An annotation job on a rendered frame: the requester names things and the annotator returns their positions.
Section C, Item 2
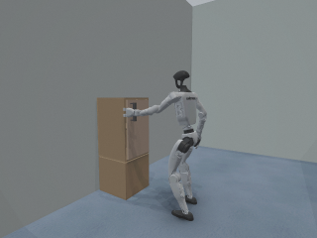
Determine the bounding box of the right robot upper arm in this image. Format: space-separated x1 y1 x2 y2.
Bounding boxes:
193 92 207 118

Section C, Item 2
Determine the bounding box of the robot right hand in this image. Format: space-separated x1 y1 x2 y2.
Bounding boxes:
195 135 202 149

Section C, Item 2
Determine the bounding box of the robot torso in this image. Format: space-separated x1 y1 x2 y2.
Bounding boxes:
173 90 198 147

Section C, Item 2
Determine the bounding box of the cupboard door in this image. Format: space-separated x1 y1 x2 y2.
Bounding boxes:
126 99 150 160

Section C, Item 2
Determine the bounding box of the robot left hand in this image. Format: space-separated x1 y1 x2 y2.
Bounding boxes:
123 108 134 118

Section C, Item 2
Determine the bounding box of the robot left forearm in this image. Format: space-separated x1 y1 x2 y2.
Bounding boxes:
133 105 159 117

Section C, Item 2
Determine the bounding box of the robot right forearm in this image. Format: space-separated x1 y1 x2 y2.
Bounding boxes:
196 116 207 136

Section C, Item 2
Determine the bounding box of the handle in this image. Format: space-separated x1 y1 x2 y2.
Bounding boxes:
130 102 137 122

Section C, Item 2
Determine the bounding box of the left robot upper arm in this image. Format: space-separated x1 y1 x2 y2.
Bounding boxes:
156 91 182 114

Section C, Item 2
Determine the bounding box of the left robot thigh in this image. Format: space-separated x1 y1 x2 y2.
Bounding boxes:
168 138 191 182

